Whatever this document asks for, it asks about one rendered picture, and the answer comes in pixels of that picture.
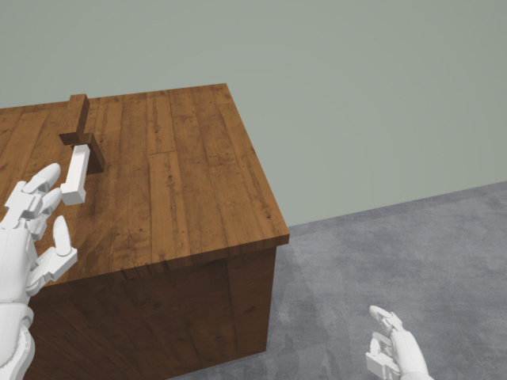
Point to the tap lever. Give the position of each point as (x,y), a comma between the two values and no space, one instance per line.
(73,191)

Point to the robot left hand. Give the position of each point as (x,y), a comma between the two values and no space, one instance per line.
(28,208)

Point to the counter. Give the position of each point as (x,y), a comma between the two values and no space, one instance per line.
(176,239)

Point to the robot left forearm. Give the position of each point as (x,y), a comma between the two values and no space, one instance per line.
(17,347)

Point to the robot right hand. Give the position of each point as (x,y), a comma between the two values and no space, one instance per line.
(400,355)

